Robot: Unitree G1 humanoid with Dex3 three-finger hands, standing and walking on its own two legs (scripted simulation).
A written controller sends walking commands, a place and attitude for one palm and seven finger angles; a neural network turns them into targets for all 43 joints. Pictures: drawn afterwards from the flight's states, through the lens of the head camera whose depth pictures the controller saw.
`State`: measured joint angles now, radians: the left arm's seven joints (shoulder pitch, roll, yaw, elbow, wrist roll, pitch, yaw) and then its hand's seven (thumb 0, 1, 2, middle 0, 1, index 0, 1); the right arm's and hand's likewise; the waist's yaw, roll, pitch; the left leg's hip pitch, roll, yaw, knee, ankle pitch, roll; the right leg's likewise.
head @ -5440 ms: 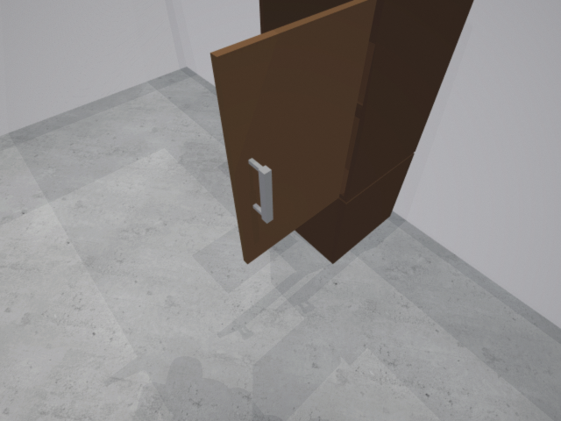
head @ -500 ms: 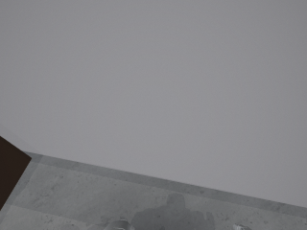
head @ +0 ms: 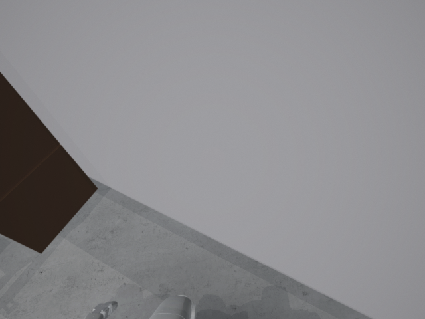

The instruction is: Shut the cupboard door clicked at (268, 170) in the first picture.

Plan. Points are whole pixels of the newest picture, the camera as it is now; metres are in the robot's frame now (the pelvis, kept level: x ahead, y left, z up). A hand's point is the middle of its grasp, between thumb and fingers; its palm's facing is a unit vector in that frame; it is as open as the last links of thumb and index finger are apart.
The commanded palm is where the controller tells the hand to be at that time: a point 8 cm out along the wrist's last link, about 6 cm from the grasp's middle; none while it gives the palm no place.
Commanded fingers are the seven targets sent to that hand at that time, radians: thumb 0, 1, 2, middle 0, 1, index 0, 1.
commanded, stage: turn to face it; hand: left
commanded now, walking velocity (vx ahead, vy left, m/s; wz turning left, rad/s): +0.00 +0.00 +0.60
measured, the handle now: out of the picture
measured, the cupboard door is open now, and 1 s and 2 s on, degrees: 90 90 90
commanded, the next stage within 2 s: take the last steps up to it in 1.72 s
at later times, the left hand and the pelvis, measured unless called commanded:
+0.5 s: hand out of the picture +0.04 +0.23 -0.15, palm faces +0.32 -0.91 -0.28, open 7.4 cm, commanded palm none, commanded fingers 0.00 0.90 0.90 -0.20 -0.30 -0.20 -0.30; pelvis +0.01 -0.01 +0.00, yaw +18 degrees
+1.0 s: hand out of the picture -0.06 +0.18 -0.18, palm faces +0.60 -0.76 -0.23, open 7.4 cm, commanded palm none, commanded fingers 0.00 0.90 0.90 -0.20 -0.30 -0.20 -0.30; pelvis +0.01 -0.03 -0.01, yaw +36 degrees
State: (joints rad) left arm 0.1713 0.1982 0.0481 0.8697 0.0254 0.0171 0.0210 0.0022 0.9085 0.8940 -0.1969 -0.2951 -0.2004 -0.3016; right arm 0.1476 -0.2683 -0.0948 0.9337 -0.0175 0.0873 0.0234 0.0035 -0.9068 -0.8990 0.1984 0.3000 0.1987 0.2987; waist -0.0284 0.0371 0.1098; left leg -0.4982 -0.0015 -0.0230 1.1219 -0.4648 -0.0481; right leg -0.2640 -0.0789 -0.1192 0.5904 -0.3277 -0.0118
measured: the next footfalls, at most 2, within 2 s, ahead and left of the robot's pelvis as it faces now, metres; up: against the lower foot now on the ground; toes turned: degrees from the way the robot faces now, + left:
left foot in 0.22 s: +0.02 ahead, +0.13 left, +0.00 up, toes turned +14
right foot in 0.56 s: +0.10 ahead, -0.14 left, +0.00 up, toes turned +17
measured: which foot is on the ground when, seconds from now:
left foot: up 0.00-0.20, down 0.22-0.56, up 0.58-0.88, down 0.90-1.00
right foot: down 0.00-0.22, up 0.24-0.54, down 0.56-0.90, up 0.92-1.00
